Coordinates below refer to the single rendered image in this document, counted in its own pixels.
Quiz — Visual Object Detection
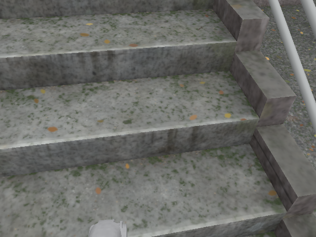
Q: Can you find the left robot thigh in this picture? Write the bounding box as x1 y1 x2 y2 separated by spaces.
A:
89 219 127 237

